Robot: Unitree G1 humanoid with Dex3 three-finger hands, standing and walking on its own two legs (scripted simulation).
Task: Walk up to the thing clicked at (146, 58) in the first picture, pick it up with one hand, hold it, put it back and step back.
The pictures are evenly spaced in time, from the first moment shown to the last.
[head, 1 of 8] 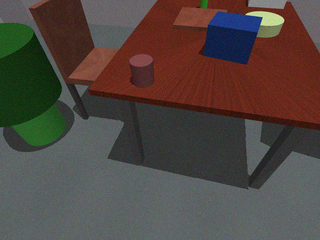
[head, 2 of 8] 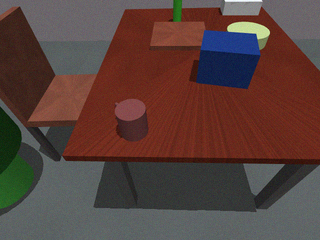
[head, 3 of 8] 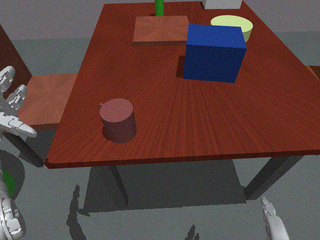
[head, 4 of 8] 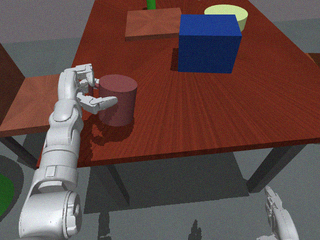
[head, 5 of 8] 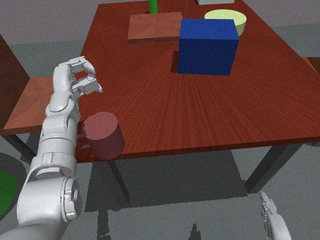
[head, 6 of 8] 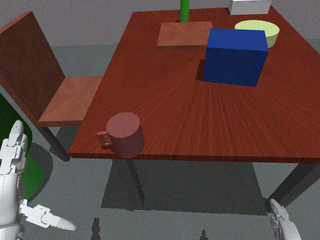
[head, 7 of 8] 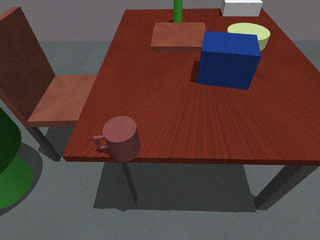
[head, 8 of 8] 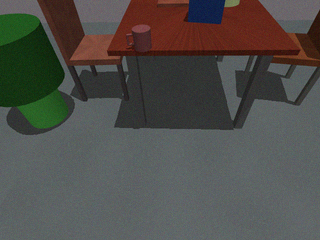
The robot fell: no
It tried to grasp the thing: yes
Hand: left
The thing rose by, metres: 0.21
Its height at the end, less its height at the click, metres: +0.00
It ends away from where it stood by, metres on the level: 0.09
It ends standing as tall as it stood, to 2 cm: yes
